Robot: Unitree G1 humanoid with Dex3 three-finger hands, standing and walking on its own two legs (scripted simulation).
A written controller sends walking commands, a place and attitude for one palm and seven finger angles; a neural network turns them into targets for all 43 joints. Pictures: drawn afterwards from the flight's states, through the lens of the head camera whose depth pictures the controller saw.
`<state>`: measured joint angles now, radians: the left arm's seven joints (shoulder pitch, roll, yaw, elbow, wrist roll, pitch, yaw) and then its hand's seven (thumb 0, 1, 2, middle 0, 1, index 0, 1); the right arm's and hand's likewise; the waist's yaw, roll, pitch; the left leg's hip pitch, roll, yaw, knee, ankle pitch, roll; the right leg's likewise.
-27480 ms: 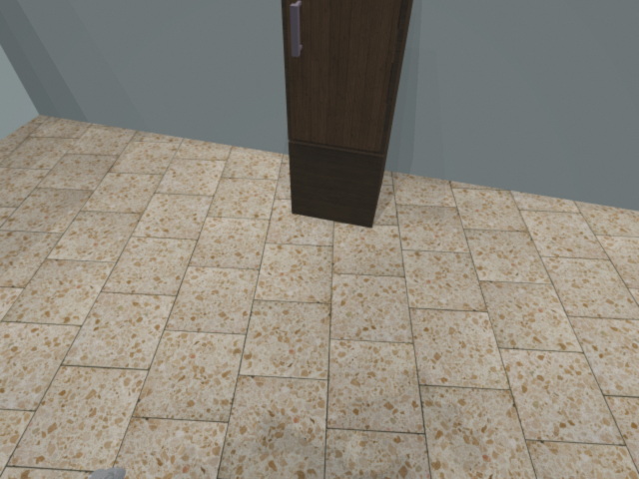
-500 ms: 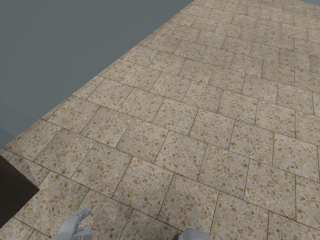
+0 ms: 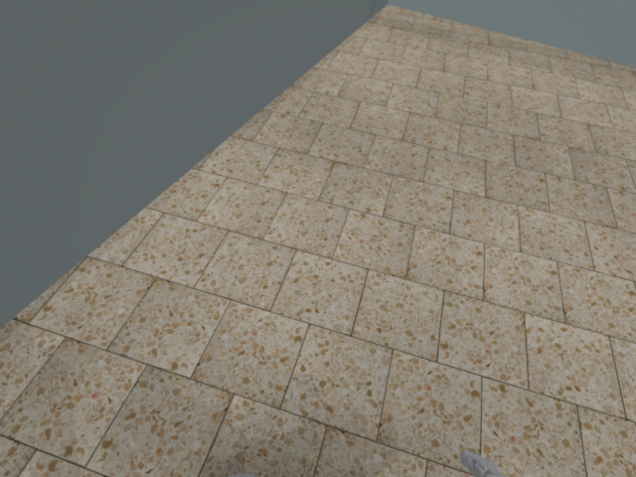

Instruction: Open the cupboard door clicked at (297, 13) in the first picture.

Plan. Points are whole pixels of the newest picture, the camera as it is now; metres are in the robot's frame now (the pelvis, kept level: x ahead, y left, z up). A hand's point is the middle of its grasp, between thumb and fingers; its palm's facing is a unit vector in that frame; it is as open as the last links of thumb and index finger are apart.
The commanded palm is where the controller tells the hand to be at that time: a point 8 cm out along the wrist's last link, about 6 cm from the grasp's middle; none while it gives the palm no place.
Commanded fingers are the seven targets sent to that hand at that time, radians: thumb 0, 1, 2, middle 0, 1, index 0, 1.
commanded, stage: walk to a spot facing it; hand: left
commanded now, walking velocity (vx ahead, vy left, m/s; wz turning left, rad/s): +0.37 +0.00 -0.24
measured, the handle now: out of the picture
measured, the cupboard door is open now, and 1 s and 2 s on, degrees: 54 54 54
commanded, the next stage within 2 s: turn to face it in 0.82 s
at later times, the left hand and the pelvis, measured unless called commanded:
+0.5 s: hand (254, 383) +0.27 +0.12 -0.15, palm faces -0.03 -0.98 -0.20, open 7.2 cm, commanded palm none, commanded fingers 0.00 0.90 0.90 -0.20 -0.30 -0.20 -0.30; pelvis +0.22 -0.07 +0.02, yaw -3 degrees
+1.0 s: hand (282, 251) +0.54 +0.11 -0.15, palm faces -0.08 -0.97 -0.22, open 7.3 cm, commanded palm none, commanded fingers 0.00 0.90 0.90 -0.20 -0.30 -0.20 -0.30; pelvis +0.45 -0.08 +0.01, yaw -5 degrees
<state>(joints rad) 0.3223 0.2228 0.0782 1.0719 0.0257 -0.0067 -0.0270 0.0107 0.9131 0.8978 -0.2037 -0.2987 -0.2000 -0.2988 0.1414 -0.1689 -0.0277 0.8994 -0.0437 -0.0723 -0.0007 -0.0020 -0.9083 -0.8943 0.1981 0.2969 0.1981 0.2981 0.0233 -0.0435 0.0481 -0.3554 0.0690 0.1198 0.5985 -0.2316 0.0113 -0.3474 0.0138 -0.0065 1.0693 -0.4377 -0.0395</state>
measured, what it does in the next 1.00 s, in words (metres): walks ahead: right foot, then left foot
